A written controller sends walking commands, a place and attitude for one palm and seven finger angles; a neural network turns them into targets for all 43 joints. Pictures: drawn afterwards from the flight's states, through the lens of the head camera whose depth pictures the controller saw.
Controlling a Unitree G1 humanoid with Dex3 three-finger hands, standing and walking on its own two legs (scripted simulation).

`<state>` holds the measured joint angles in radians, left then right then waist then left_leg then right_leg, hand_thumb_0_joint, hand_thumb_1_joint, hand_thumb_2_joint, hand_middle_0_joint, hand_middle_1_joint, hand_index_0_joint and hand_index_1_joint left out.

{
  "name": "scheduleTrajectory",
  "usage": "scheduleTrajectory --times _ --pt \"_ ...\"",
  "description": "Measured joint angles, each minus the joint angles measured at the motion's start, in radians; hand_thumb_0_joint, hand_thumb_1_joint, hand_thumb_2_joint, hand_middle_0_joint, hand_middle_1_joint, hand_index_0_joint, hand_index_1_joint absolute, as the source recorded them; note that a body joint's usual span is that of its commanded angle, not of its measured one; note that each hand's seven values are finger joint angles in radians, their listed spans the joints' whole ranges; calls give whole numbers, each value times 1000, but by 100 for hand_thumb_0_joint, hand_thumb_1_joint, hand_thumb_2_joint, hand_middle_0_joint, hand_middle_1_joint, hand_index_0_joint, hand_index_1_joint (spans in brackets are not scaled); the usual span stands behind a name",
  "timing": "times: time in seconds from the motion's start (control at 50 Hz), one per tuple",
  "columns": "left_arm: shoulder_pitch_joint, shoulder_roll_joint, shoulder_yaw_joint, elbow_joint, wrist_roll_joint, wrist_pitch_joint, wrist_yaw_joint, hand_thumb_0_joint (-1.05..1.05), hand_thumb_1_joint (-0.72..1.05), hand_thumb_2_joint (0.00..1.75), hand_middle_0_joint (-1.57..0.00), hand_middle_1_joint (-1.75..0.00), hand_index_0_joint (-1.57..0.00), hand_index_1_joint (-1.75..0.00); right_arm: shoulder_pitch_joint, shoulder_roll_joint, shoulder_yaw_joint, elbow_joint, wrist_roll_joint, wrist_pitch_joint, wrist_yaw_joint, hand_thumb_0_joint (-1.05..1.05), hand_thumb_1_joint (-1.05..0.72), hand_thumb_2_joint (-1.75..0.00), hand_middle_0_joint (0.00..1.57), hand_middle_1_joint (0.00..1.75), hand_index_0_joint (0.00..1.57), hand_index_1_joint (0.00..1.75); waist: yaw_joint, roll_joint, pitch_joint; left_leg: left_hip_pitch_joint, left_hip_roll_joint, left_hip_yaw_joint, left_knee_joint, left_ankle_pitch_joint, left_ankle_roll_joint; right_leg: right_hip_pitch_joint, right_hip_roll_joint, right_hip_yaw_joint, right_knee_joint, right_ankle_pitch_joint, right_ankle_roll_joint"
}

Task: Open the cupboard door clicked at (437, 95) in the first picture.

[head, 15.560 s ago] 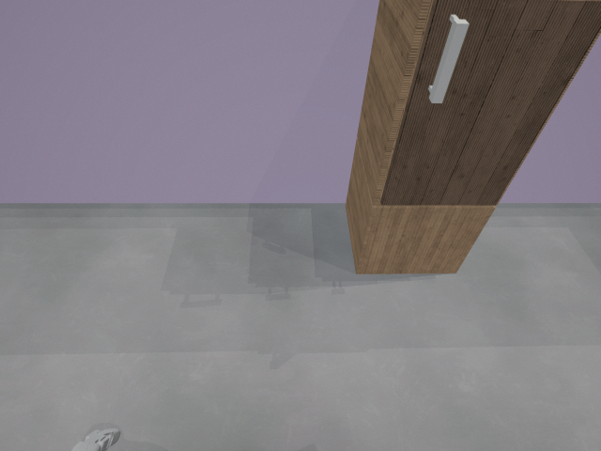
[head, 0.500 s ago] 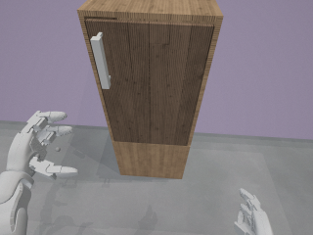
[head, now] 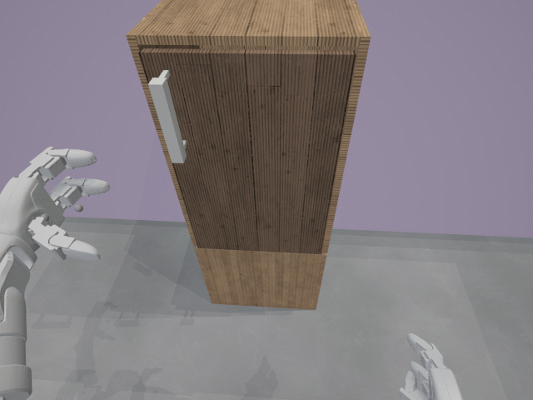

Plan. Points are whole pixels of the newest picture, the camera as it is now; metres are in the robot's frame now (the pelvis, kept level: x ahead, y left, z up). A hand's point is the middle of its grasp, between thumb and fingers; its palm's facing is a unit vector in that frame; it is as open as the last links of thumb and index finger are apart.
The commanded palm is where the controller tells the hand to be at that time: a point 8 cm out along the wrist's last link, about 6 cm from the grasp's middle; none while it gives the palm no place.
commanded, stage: raise the hand with hooked fingers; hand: left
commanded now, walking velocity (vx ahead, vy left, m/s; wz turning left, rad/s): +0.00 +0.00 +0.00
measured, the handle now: (172, 118) +0.57 +0.24 +0.14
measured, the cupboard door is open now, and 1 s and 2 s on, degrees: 0 0 0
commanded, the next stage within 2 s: move the hooked fingers beside the handle in 0.38 s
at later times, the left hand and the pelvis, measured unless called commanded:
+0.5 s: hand (80, 218) +0.29 +0.27 +0.16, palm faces +0.08 -1.00 -0.04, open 14.0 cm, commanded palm +0.26 +0.32 +0.16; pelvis -0.01 +0.00 +0.00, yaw -1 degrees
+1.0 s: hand (108, 177) +0.37 +0.28 +0.16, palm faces +0.06 -1.00 -0.02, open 14.0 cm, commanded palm +0.34 +0.32 +0.15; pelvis -0.01 +0.00 +0.00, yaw -1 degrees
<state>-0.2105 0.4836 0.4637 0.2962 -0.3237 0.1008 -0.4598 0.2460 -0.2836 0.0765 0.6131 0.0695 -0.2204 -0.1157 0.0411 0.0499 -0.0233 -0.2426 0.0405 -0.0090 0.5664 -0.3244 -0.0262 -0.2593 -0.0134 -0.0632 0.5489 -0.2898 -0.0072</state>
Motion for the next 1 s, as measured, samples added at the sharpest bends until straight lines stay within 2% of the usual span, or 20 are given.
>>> scheduleTrajectory --times 0.08,0.18,0.24,0.34,0.44,0.54,0.66,0.76,0.86,1.0 --pt "46 -27 -9 -35 4 9 -2 -1 -50 30 -30 -120 -30 -120 1 -9 -12 -14 -4 7 9 2 -90 -90 20 30 20 30 -7 2 3 2 0 11 -9 4 1 -6 1 11 -1 3 1" --pt "80 -64 11 -80 -2 -42 28 -1 -50 30 -30 -120 -30 -120 6 2 -16 -14 -13 2 12 2 -91 -90 20 30 20 30 -2 -13 1 17 5 17 -19 5 -1 4 5 17 -6 4 -2" --pt "60 -60 22 -66 3 -52 42 -1 -50 30 -30 -120 -30 -120 5 9 -12 -9 -11 1 8 2 -91 -90 20 30 20 30 3 -19 5 24 7 13 -20 6 -4 13 7 12 -10 6 -4" --pt "40 -49 3 -54 20 -26 38 -1 -50 30 -30 -120 -30 -120 -4 9 -9 -7 -7 1 -2 2 -91 -90 20 30 20 30 7 -9 10 29 5 8 -23 13 -2 24 6 7 -20 14 -3" --pt "50 -47 -8 -46 6 -21 17 -1 -50 30 -30 -120 -30 -120 -13 13 -3 -7 -7 2 -3 2 -91 -90 20 30 20 30 3 -1 0 28 2 10 -29 19 0 21 3 10 -23 20 -1" --pt "45 -47 2 -27 9 -28 29 -1 -50 30 -30 -120 -30 -120 -10 17 1 -9 -7 1 -3 2 -90 -90 20 30 20 30 4 -5 3 30 1 10 -31 23 0 23 3 10 -26 24 -1" --pt "-48 -47 -34 48 37 -48 51 -1 -50 29 -30 -120 -30 -120 -7 12 4 10 -5 -7 -18 2 -90 -90 20 30 20 30 8 -9 23 18 -2 -5 -24 30 0 22 -1 -4 -28 30 -1" --pt "-150 -28 -56 157 61 -64 49 -1 -50 29 -30 -120 -30 -120 -11 10 11 28 -8 -5 -25 2 -90 -90 20 30 20 30 -13 -14 25 -6 -3 -6 -22 37 0 -2 -2 -5 -26 36 -2" --pt "-227 8 -36 271 73 -85 47 -1 -50 29 -30 -120 -30 -120 9 6 6 25 -11 2 -18 1 -90 -90 20 30 20 30 -41 -17 16 -28 0 5 -19 34 0 -30 2 6 -20 36 -2" --pt "-270 48 7 376 79 -118 27 -1 -50 30 -30 -120 -30 -120 58 -14 -11 22 -14 28 2 1 -90 -90 20 30 20 30 -61 -19 -1 -59 4 22 -7 21 2 -71 5 23 -2 27 0"
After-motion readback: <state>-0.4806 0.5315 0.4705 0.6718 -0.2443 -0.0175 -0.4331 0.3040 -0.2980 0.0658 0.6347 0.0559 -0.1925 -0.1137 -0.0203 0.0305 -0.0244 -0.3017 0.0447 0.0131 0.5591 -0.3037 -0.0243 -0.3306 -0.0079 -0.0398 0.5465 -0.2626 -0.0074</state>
